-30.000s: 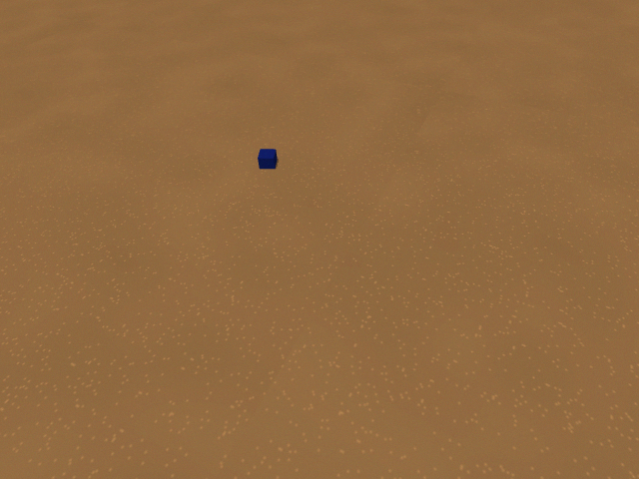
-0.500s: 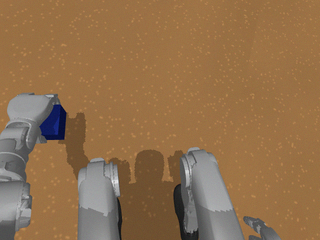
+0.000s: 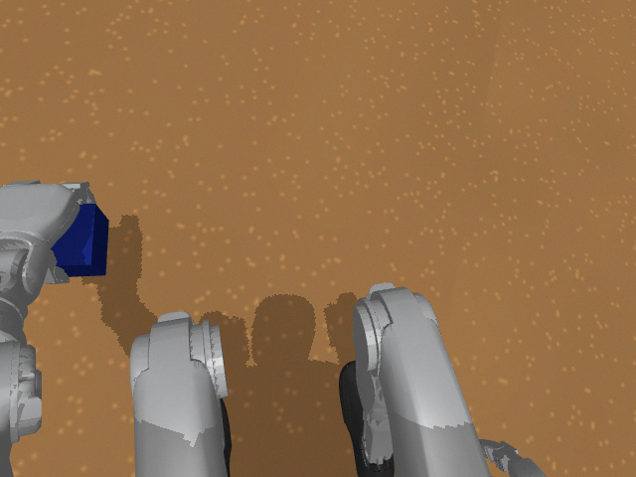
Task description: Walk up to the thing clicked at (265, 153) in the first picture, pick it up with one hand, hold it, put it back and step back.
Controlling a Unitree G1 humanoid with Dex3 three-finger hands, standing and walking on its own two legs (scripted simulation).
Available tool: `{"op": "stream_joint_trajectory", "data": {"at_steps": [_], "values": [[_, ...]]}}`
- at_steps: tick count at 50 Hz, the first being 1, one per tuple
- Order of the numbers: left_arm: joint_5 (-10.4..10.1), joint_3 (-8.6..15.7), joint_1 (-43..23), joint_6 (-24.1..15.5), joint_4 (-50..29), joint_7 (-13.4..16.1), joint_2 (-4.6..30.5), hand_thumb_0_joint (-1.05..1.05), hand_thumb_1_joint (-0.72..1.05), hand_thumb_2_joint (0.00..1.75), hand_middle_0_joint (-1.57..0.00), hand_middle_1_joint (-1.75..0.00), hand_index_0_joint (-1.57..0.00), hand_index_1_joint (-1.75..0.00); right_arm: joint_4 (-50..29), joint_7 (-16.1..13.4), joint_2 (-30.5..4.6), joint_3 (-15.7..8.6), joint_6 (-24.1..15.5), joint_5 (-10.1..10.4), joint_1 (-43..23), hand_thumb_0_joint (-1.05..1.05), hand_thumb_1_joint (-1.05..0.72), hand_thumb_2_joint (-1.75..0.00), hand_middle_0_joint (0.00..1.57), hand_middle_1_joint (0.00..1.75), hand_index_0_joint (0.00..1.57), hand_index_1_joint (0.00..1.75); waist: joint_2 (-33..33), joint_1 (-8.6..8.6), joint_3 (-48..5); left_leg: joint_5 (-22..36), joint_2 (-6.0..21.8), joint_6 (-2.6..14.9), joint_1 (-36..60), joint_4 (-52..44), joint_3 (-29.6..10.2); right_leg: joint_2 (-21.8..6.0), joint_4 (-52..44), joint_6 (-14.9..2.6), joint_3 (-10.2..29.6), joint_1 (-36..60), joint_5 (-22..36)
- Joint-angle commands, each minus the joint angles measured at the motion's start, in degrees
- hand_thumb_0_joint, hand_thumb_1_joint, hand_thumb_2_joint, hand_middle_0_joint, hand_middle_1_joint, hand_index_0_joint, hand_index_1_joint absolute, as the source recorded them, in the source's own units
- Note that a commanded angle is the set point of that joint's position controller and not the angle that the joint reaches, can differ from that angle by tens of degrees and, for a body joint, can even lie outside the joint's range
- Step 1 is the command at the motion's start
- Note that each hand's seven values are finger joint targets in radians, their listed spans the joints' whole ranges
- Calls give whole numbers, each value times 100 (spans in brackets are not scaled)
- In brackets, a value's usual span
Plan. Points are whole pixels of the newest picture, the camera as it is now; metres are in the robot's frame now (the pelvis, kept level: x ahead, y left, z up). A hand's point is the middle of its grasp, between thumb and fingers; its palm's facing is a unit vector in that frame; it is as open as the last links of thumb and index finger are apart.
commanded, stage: lower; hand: left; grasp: from above
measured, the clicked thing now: (66, 241) +0.44 +0.31 -0.19
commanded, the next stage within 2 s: rest in 0.34 s
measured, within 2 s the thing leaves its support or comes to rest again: neither
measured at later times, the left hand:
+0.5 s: hand (67, 253) +0.43 +0.31 -0.22, palm faces -0.47 -0.06 -0.88, open 11.2 cm
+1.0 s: hand (80, 259) +0.43 +0.32 -0.26, palm faces -0.49 -0.09 -0.87, open 11.2 cm
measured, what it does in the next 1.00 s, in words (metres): stands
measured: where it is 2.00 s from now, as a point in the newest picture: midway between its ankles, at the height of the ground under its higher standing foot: (293, 462)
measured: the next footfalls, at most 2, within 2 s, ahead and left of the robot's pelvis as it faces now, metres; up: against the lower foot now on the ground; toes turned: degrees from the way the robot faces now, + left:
none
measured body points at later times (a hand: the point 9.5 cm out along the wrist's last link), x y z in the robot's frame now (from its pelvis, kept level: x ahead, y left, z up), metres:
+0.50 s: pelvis +0.01 +0.00 -0.03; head +0.25 +0.08 +0.34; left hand +0.45 +0.32 -0.17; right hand +0.08 -0.28 -0.13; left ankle +0.08 +0.13 -0.31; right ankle +0.10 -0.14 -0.31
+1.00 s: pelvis +0.01 +0.00 -0.05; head +0.27 +0.09 +0.31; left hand +0.45 +0.32 -0.21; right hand +0.07 -0.28 -0.14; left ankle +0.08 +0.13 -0.31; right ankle +0.10 -0.14 -0.31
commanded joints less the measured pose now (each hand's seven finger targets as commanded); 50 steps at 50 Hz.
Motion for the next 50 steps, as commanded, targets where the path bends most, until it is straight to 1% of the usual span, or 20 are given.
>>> {"op": "stream_joint_trajectory", "data": {"at_steps": [1,5,9,14,16,22,24,25,30,32,33,34,39,41,42,44,46,47,48,50], "values": [[-122,145,-1680,-5,-624,257,1426,0,40,101,-83,-88,-83,-87,-115,-85,-1399,-471,-18,18,1041,0,-92,-90,20,30,20,30,1537,12,-3690,764,-61,195,3095,-1476,534,159,-1230,-566,-643,1460,886],[-108,150,-1623,-53,-358,282,1524,0,40,98,-83,-86,-84,-86,-84,-62,-1405,-368,-26,-39,988,0,-93,-91,20,30,20,30,1341,-79,-3469,886,-77,248,2796,-1237,569,179,-1209,-511,-632,1600,1061],[-73,342,-1689,-196,-550,344,1752,0,45,102,-87,-88,-87,-88,-75,-27,-1443,-325,-24,-106,999,0,-93,-90,20,30,20,30,1568,-35,-3774,1189,-65,212,3017,-1091,553,178,-1028,-502,-654,1717,1294],[37,425,-1624,-319,-225,549,1833,0,46,105,-87,-90,-87,-90,-23,-12,-1496,-286,-26,-185,909,0,-92,-90,20,30,20,30,1561,-89,-3412,918,-61,199,2810,-991,541,194,-938,-512,-716,1418,1044],[135,498,-1743,-375,-417,654,1965,0,45,107,-87,-90,-87,-90,-46,-2,-1507,-259,-22,-239,867,0,-92,-90,20,30,20,30,1813,-68,-3686,1019,-50,177,2986,-964,517,219,-854,-510,-747,1456,1130],[193,590,-1758,-316,-195,914,2037,0,45,106,-86,-90,-85,-91,-9,14,-1549,-206,-43,-360,800,0,-92,-90,20,30,20,30,1869,-110,-3590,967,-69,191,2850,-906,500,227,-740,-487,-799,1335,1113],[246,438,-1630,-235,65,916,1924,0,44,105,-84,-88,-84,-88,30,21,-1537,-181,-62,-380,745,0,-91,-90,20,30,20,30,1801,-151,-3480,944,-47,192,2801,-832,484,256,-705,-501,-800,1239,1127],[225,385,-1698,-216,201,917,1848,0,43,107,-84,-87,-83,-87,45,34,-1557,-174,-81,-395,785,0,-91,-90,20,30,20,30,1685,-272,-3282,866,-57,208,2651,-796,476,247,-707,-485,-816,1189,1079],[204,560,-1479,-182,307,945,2141,0,45,103,-83,-89,-84,-88,-13,62,-1623,-100,-151,-489,750,0,-91,-90,20,30,20,30,1740,-250,-3412,1153,-49,207,2695,-650,456,259,-592,-458,-830,1473,1370],[172,445,-1630,-217,283,935,2069,0,45,102,-84,-89,-84,-88,49,77,-1590,-57,-158,-498,687,0,-91,-90,20,30,20,30,1767,-256,-3229,905,-32,197,2548,-636,421,285,-584,-489,-842,1289,1144],[182,679,-1560,-238,281,971,2270,0,45,105,-85,-88,-85,-88,-44,74,-1689,-78,-161,-537,718,0,-91,-90,20,30,20,30,1759,-305,-3308,1027,-42,197,2624,-620,420,270,-582,-464,-894,1394,1246],[180,554,-1570,-262,247,970,2192,0,43,103,-83,-88,-83,-88,-60,79,-1632,-42,-170,-505,645,0,-91,-90,20,30,20,30,1831,-239,-3315,932,-33,179,2591,-652,403,286,-548,-495,-860,1365,1152],[306,862,-1372,-318,339,1120,2497,0,46,111,-86,-89,-85,-90,22,111,-1712,-24,-145,-644,714,0,-91,-90,20,30,20,30,1911,-293,-3334,1223,-3,169,2632,-495,385,315,-423,-454,-920,1487,1466],[315,764,-1346,-317,501,1155,2397,0,46,108,-86,-90,-85,-90,-27,138,-1688,37,-151,-689,649,0,-91,-90,20,30,20,30,1919,-342,-3173,1144,-1,157,2628,-487,372,324,-377,-467,-934,1402,1390],[294,703,-1484,-342,448,1170,2307,0,46,109,-85,-91,-85,-91,-56,147,-1732,28,-183,-746,613,0,-91,-90,20,30,20,30,1912,-469,-3076,1149,13,160,2576,-395,381,317,-392,-443,-972,1372,1429],[292,732,-1438,-349,427,1208,2428,0,46,107,-85,-89,-85,-89,-12,155,-1734,81,-213,-748,600,0,-91,-90,20,30,20,30,2009,-423,-3182,1173,8,162,2564,-397,355,339,-368,-444,-933,1503,1488],[280,955,-1222,-332,490,1293,2613,0,47,107,-86,-87,-86,-88,14,161,-1810,69,-208,-770,621,0,-91,-90,20,30,20,30,1940,-347,-3246,1284,25,144,2645,-367,328,344,-319,-441,-1009,1470,1534],[311,799,-1291,-322,643,1304,2500,0,47,107,-85,-90,-85,-89,-13,188,-1760,132,-233,-824,587,0,-91,-90,20,30,20,30,1930,-442,-3077,1155,34,140,2540,-307,340,355,-301,-464,-982,1445,1440],[316,856,-1322,-346,556,1319,2549,0,47,108,-85,-90,-85,-90,9,206,-1781,134,-229,-859,612,0,-91,-90,20,30,20,30,2014,-480,-3062,1186,33,139,2600,-355,320,352,-294,-436,-1031,1436,1468],[298,792,-1347,-313,622,1341,2523,0,48,108,-87,-88,-86,-88,21,214,-1797,149,-260,-852,514,0,-91,-90,20,30,20,30,2047,-448,-3037,1111,43,131,2574,-365,289,374,-262,-449,-1050,1359,1417]]}}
